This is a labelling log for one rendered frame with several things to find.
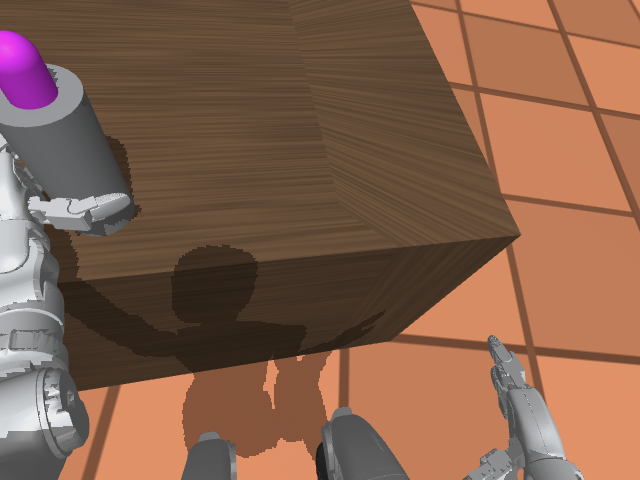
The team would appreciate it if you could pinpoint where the left robot arm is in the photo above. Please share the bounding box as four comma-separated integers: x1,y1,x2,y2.
0,219,89,480

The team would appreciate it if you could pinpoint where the right robot hand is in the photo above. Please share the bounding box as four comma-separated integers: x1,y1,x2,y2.
463,335,567,480

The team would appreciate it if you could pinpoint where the left robot hand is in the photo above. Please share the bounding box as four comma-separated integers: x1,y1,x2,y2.
0,133,131,231

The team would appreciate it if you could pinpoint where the bottle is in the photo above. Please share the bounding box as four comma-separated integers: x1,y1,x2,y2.
0,30,135,236

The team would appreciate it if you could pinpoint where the right robot arm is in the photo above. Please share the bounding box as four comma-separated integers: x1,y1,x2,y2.
523,458,584,480

